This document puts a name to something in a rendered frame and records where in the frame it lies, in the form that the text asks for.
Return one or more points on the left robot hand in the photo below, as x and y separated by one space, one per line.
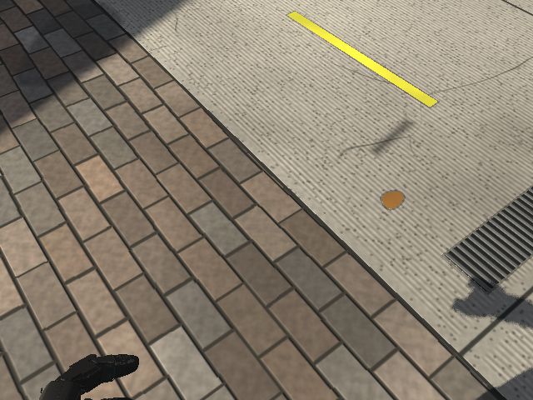
86 374

